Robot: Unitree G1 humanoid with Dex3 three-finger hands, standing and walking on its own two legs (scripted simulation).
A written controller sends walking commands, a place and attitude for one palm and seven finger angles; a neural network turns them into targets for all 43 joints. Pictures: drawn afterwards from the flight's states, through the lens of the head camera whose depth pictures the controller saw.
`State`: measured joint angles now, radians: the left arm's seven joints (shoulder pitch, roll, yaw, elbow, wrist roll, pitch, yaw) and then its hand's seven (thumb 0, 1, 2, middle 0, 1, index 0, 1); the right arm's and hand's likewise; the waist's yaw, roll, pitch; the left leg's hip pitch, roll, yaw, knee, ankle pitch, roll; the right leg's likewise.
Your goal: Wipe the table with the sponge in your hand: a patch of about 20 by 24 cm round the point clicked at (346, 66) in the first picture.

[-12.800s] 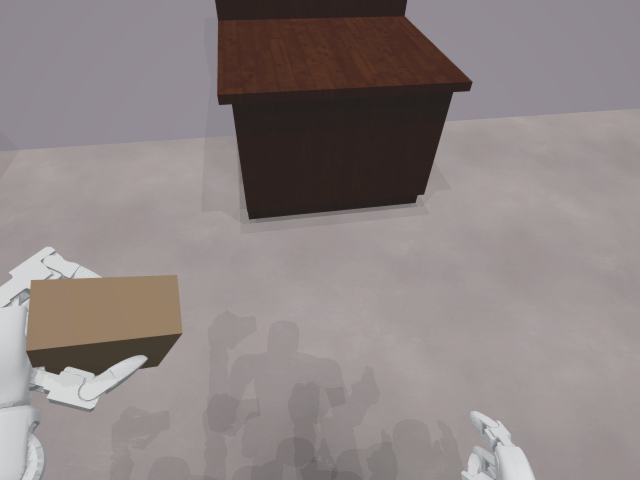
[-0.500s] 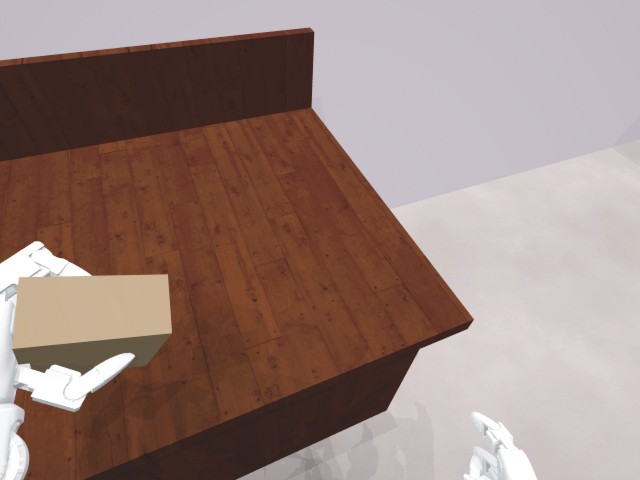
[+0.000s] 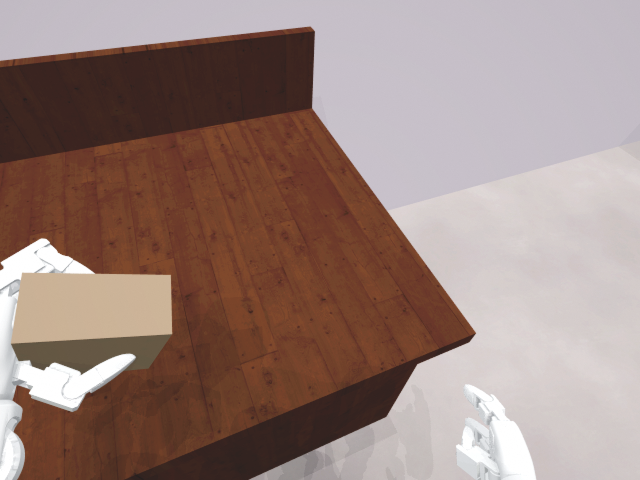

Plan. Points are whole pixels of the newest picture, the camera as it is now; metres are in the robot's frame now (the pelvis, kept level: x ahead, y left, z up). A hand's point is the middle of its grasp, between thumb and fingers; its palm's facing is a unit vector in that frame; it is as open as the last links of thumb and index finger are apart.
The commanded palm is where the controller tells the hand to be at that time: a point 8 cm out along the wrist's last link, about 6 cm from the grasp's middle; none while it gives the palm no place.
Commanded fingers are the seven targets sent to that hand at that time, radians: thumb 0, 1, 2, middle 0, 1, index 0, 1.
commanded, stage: shuffle to correct the standing spot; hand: left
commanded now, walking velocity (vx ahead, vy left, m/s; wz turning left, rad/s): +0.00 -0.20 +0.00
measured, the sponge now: (117, 328) +0.22 +0.22 +0.13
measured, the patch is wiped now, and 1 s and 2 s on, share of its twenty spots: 0.00 0.00 0.00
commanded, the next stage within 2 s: come to a stop and stand still in 0.40 s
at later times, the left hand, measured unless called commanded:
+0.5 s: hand (153, 347) +0.20 +0.17 +0.15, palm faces +0.30 -0.88 -0.36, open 9.7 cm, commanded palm +0.15 +0.22 +0.17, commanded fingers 0.00 0.10 1.30 -1.20 -1.60 -1.20 -1.60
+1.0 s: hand (112, 352) +0.19 +0.21 +0.15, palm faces +0.37 -0.85 -0.38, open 9.7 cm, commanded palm +0.15 +0.25 +0.17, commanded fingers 0.00 0.10 1.30 -1.20 -1.60 -1.20 -1.60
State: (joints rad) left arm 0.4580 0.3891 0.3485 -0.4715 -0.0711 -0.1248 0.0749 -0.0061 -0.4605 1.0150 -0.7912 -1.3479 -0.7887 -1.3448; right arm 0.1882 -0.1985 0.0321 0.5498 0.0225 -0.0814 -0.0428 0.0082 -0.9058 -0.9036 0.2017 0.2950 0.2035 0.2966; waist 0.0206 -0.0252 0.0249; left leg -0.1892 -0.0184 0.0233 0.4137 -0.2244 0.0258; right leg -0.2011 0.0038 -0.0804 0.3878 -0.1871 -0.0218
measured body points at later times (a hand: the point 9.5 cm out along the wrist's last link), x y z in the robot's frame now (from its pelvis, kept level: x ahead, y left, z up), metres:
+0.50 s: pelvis -0.02 -0.06 -0.01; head -0.02 -0.06 +0.44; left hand +0.18 +0.22 +0.17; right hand +0.13 -0.30 -0.09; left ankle +0.00 +0.09 -0.74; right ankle +0.01 -0.10 -0.74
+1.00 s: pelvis -0.01 -0.04 +0.00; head -0.01 -0.05 +0.45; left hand +0.17 +0.25 +0.17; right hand +0.19 -0.26 -0.08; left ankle +0.00 +0.10 -0.74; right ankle +0.01 -0.10 -0.74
